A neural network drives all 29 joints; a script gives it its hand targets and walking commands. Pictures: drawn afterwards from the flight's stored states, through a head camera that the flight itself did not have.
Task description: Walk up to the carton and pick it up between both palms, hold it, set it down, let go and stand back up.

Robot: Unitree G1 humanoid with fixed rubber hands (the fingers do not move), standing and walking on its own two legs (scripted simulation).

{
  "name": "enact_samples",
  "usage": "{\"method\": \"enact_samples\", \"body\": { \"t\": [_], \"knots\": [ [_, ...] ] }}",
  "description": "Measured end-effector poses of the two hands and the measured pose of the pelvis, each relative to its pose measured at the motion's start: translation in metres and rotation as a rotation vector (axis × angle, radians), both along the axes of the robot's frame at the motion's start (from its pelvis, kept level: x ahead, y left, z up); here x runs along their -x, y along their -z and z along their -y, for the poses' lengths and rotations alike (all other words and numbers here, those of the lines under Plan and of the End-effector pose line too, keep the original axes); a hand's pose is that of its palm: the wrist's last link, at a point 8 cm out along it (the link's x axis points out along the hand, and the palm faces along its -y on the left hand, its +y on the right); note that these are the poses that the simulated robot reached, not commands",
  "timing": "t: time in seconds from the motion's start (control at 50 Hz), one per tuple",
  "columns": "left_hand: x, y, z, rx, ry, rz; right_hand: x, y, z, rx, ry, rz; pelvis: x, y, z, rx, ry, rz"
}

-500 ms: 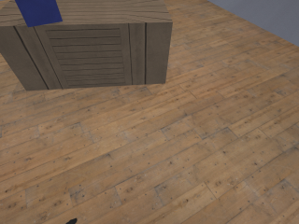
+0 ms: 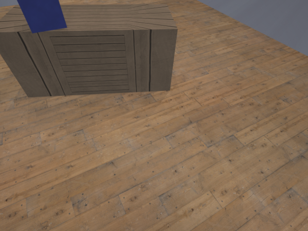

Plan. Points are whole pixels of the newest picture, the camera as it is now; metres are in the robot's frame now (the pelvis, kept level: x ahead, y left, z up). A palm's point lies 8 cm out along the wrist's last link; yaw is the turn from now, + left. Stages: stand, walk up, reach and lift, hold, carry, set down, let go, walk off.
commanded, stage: stand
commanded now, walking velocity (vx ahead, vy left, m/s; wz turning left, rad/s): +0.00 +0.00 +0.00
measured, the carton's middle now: (42, 9) +1.48 +0.80 -0.04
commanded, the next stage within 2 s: walk up in 0.18 s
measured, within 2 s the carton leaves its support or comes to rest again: neither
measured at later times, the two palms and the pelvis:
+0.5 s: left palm out of the picture +0.04 +0.26 -0.12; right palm out of the picture +0.06 -0.25 -0.11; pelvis -0.01 +0.01 +0.01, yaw +0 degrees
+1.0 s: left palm out of the picture +0.14 +0.42 -0.10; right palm out of the picture +0.13 -0.18 -0.09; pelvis +0.09 +0.12 +0.02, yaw +4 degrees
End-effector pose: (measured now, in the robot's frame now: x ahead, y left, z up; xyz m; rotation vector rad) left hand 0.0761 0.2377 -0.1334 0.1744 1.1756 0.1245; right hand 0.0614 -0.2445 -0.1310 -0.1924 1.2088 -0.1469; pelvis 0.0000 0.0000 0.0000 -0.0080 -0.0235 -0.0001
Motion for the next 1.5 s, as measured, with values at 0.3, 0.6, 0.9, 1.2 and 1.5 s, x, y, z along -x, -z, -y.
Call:
{"method": "enact_samples", "body": {
  "t": [0.3,0.6,0.9,1.2,1.5],
  "knots": [
    [0.014,-0.006,-0.001,0.001,-0.006,-0.010,0.013,-0.007,0.000,0.000,0.005,-0.001,0.010,-0.007,-0.001,0.001,0.000,-0.013],
    [0.047,-0.003,-0.071,-0.047,-0.053,-0.022,-0.024,-0.036,0.004,0.061,0.011,0.110,-0.002,-0.005,-0.039,0.046,-0.004,-0.005],
    [-0.036,-0.022,-0.170,-0.105,-0.085,0.039,-0.049,-0.044,-0.055,0.098,0.009,0.017,-0.062,-0.013,-0.116,0.027,-0.059,0.027],
    [-0.129,-0.028,-0.192,-0.167,-0.082,0.027,-0.150,-0.021,-0.078,0.056,-0.024,-0.009,-0.153,-0.005,-0.131,-0.008,-0.070,-0.002],
    [-0.214,0.008,-0.263,-0.125,-0.127,0.074,-0.274,-0.020,-0.151,0.099,-0.062,0.113,-0.243,0.019,-0.206,0.033,-0.101,0.050]
  ]
}}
